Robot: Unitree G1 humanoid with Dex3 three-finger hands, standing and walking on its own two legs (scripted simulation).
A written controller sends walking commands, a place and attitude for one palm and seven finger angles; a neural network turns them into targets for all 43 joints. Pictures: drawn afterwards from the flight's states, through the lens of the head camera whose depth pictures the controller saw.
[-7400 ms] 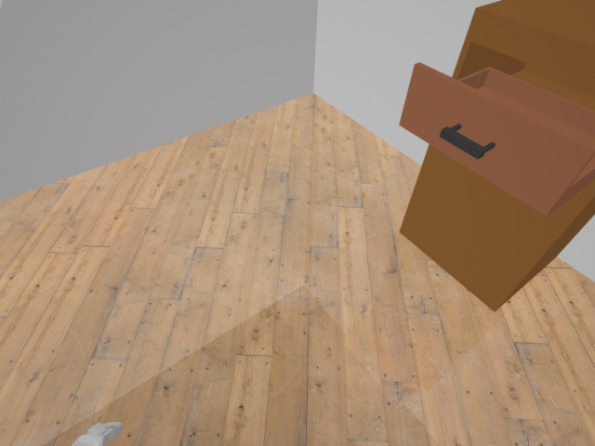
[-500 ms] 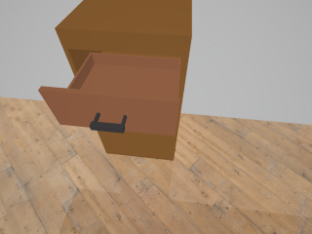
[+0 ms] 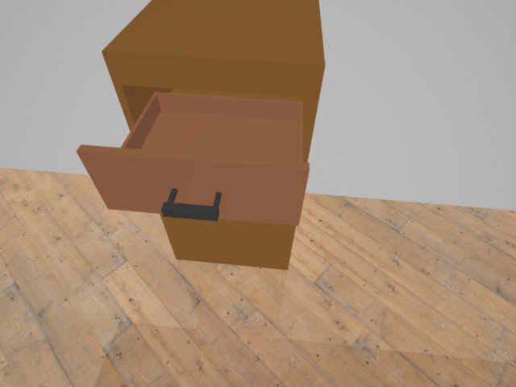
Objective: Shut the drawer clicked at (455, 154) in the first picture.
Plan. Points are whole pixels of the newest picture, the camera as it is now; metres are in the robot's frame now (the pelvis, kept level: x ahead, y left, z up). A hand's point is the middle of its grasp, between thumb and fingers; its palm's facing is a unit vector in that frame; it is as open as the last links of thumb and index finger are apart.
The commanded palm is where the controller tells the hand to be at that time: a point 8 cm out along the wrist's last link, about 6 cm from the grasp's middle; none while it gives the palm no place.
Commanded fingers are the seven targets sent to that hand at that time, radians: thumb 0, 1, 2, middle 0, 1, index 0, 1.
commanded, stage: shuffle to correct the standing spot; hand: left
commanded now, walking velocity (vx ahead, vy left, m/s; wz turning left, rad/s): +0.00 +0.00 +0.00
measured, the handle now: (193, 203) +0.46 +0.16 -0.02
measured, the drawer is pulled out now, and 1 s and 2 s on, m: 0.24 0.24 0.24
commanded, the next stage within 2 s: come to a stop and stand still in 0.44 s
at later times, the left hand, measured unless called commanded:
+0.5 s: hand out of the picture +0.00 +0.15 -0.19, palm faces +0.08 -0.99 -0.15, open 7.4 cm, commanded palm none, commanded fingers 0.00 0.90 0.90 -0.20 -0.30 -0.20 -0.30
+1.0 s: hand (187, 372) +0.18 +0.14 -0.18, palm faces +0.03 -0.97 -0.25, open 7.3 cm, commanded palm none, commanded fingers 0.00 0.90 0.90 -0.20 -0.30 -0.20 -0.30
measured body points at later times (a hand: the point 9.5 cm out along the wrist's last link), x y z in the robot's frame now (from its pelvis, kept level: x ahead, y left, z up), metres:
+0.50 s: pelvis +0.06 -0.01 -0.01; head +0.09 +0.00 +0.44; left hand -0.01 +0.20 -0.17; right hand +0.06 -0.23 -0.17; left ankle +0.02 +0.08 -0.73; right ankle -0.02 -0.11 -0.74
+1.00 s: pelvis +0.11 -0.05 -0.02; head +0.15 -0.06 +0.43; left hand +0.18 +0.19 -0.16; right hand +0.13 -0.27 -0.18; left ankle +0.05 +0.06 -0.70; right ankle +0.19 -0.17 -0.74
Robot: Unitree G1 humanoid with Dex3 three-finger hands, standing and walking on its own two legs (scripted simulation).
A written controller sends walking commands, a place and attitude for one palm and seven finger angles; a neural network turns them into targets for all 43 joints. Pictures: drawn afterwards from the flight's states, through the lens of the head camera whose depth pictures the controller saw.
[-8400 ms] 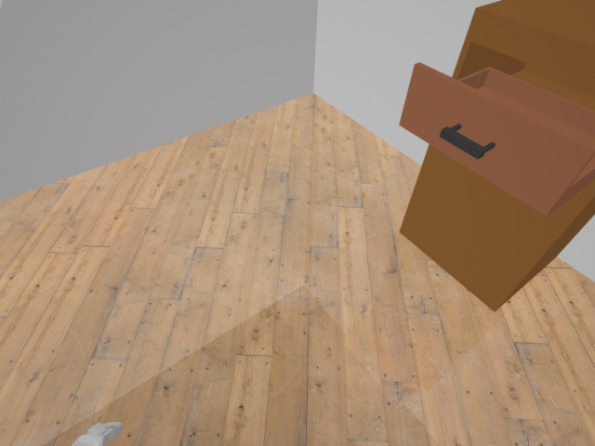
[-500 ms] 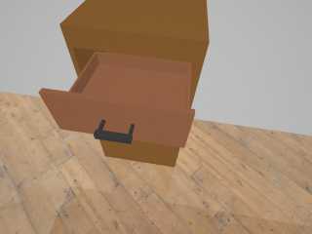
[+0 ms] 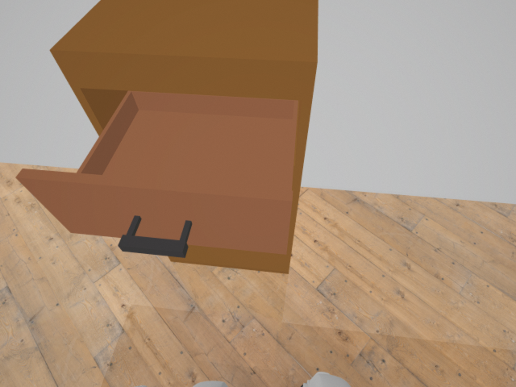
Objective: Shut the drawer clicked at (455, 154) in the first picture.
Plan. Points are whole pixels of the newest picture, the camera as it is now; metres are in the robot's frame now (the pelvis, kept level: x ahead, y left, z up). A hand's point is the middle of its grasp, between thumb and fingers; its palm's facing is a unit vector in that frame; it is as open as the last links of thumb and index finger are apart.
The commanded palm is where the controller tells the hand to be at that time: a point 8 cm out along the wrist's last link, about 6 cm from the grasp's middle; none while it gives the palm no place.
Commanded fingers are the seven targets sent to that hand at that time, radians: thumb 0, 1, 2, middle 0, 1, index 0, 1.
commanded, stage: come to a stop and stand still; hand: left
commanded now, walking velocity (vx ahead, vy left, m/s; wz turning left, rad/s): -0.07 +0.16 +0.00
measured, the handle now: (157, 235) +0.35 +0.20 +0.00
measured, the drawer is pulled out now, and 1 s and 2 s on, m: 0.24 0.24 0.24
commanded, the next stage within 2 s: look again from close up in 0.50 s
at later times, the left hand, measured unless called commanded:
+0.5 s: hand out of the picture -0.06 +0.19 -0.15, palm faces +0.01 -0.97 -0.23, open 7.3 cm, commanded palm none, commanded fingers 0.00 0.90 0.90 -0.20 -0.30 -0.20 -0.30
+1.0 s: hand out of the picture -0.02 +0.22 -0.16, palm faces -0.02 -0.97 -0.22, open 7.3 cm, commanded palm none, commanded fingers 0.00 0.90 0.90 -0.20 -0.30 -0.20 -0.30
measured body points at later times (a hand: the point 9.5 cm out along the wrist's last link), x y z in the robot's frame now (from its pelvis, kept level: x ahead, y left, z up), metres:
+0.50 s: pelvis -0.05 +0.02 +0.01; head -0.03 +0.00 +0.46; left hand -0.06 +0.25 -0.14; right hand -0.07 -0.20 -0.16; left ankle -0.03 +0.11 -0.72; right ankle -0.11 -0.07 -0.73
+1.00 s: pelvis -0.05 +0.03 +0.01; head -0.04 +0.04 +0.46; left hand -0.02 +0.27 -0.15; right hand +0.00 -0.20 -0.14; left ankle -0.05 +0.13 -0.72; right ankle -0.11 -0.07 -0.72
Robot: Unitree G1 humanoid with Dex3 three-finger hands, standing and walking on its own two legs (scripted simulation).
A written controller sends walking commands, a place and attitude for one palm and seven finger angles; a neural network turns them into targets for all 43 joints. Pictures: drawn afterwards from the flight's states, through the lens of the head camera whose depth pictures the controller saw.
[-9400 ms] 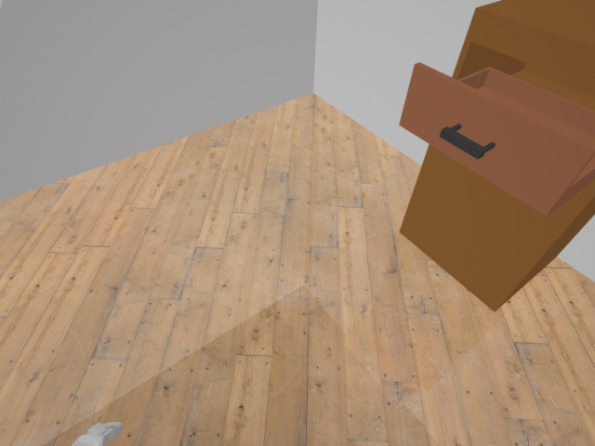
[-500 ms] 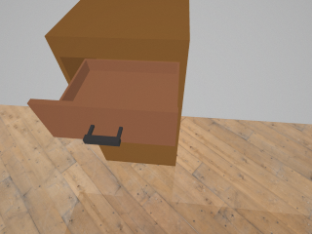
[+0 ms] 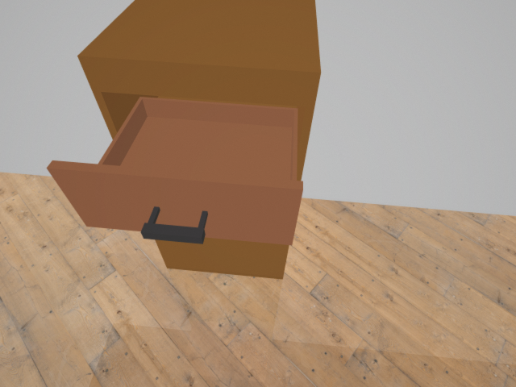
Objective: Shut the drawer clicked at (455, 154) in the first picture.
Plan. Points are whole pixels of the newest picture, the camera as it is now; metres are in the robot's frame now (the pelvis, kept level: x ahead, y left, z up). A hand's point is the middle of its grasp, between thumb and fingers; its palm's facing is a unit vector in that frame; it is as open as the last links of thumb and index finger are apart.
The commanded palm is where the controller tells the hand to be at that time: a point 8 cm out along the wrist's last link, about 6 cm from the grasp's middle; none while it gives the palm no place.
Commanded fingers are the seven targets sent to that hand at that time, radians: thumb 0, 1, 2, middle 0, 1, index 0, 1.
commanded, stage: look again from close up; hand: left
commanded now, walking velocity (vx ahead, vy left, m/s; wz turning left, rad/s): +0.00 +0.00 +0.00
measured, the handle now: (176, 223) +0.39 +0.18 -0.01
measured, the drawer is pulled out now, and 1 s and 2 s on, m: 0.24 0.24 0.24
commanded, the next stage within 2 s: shuffle to correct the standing spot in 0.14 s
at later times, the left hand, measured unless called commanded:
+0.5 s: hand out of the picture +0.00 +0.21 -0.17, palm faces -0.07 -0.98 -0.19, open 7.4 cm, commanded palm none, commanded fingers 0.00 0.90 0.90 -0.20 -0.30 -0.20 -0.30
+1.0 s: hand out of the picture +0.07 +0.17 -0.18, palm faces +0.01 -0.98 -0.18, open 7.3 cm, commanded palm none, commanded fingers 0.00 0.90 0.90 -0.20 -0.30 -0.20 -0.30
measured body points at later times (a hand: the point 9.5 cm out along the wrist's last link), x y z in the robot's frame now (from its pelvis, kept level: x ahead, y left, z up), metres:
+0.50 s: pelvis +0.00 +0.03 +0.00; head +0.03 +0.03 +0.45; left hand +0.00 +0.26 -0.15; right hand +0.00 -0.21 -0.15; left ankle +0.00 +0.10 -0.73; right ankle -0.05 -0.09 -0.71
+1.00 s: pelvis +0.05 +0.00 +0.00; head +0.08 +0.01 +0.45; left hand +0.07 +0.22 -0.16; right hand +0.08 -0.23 -0.15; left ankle +0.06 +0.10 -0.73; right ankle +0.03 -0.12 -0.73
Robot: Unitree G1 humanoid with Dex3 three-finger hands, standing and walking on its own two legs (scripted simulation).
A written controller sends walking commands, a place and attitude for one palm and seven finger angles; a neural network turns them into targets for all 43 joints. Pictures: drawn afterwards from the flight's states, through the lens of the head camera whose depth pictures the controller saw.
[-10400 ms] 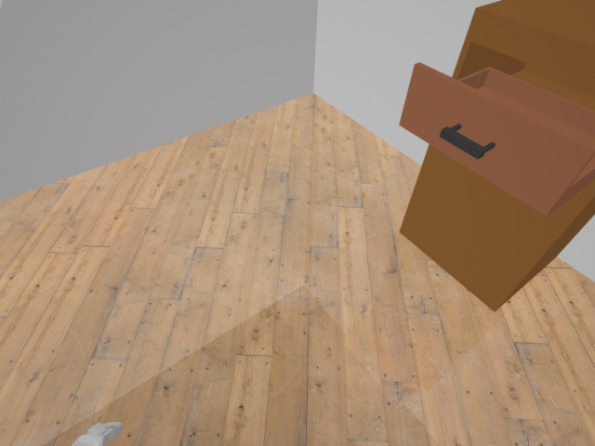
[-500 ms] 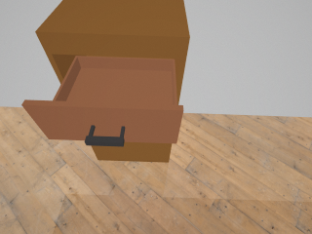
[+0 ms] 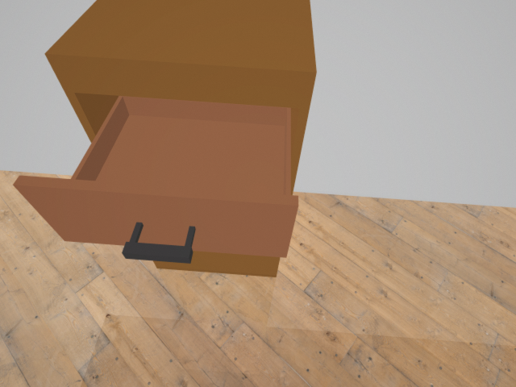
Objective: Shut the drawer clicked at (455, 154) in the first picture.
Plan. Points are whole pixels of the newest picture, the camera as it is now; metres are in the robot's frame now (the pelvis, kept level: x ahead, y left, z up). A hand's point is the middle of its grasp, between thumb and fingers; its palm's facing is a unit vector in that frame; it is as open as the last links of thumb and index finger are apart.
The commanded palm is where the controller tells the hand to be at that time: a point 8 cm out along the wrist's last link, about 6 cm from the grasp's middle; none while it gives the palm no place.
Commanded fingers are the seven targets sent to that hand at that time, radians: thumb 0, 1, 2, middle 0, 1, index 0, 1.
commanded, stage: come to a stop and stand still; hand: left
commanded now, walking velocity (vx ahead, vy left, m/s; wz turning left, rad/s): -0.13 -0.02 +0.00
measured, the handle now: (161, 241) +0.33 +0.20 -0.01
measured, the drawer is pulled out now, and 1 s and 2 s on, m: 0.24 0.24 0.24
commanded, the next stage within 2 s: look again from close up in 0.74 s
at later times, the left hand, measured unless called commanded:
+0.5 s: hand out of the picture +0.05 +0.20 -0.17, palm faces -0.01 -0.97 -0.25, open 7.4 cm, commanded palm none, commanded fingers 0.00 0.90 0.90 -0.20 -0.30 -0.20 -0.30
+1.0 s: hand out of the picture +0.04 +0.20 -0.17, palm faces -0.02 -0.98 -0.22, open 7.4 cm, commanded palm none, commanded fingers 0.00 0.90 0.90 -0.20 -0.30 -0.20 -0.30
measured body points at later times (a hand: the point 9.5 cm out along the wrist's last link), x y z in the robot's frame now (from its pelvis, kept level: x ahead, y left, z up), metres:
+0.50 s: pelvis -0.01 +0.00 -0.01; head +0.01 +0.01 +0.44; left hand +0.05 +0.25 -0.15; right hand +0.06 -0.24 -0.15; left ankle +0.01 +0.10 -0.73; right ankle -0.02 -0.12 -0.73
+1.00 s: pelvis +0.00 +0.02 +0.00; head +0.03 +0.02 +0.45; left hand +0.04 +0.25 -0.15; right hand +0.05 -0.22 -0.15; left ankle +0.01 +0.10 -0.73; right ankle -0.02 -0.12 -0.73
